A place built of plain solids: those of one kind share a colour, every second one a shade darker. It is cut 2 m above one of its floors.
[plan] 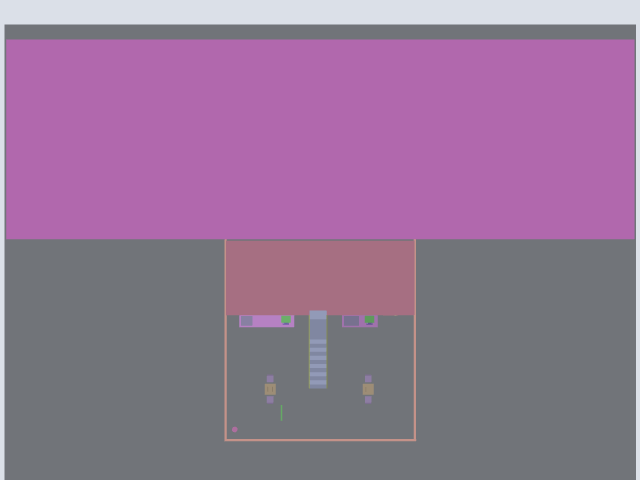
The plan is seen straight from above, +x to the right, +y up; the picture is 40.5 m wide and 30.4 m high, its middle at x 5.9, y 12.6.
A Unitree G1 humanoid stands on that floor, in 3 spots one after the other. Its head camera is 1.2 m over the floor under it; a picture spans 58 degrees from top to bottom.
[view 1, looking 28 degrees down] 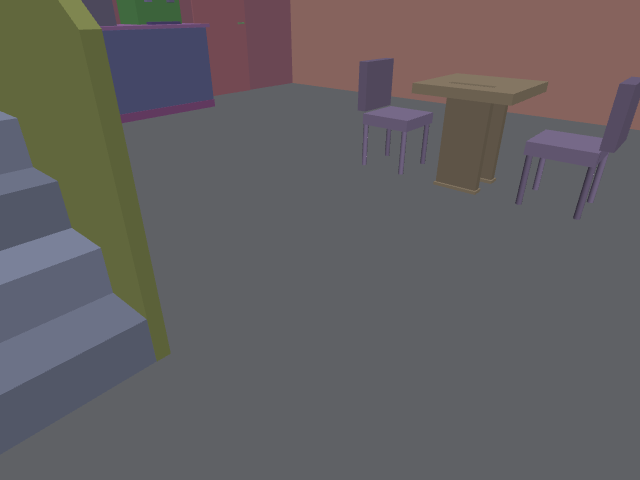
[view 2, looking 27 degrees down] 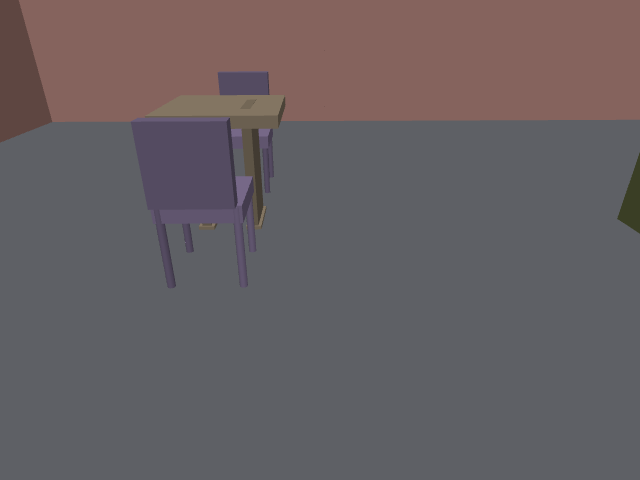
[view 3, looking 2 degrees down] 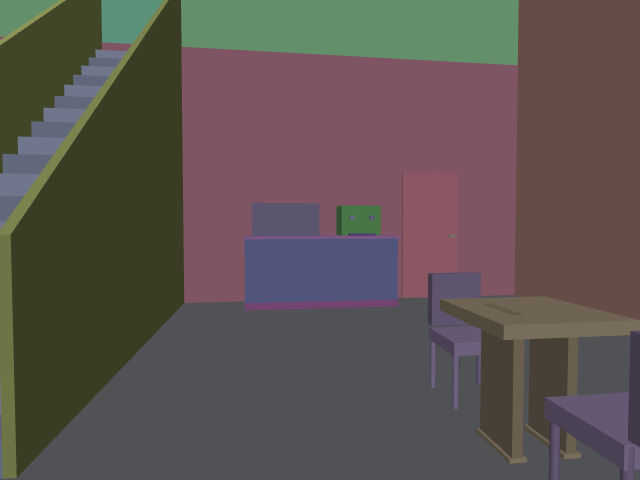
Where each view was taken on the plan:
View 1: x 5.78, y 1.90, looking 41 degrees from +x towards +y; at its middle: ground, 2.56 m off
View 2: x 8.43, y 5.83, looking -91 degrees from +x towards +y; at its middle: ground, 2.64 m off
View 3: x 7.52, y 1.00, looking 82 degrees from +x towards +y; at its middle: counter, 6.20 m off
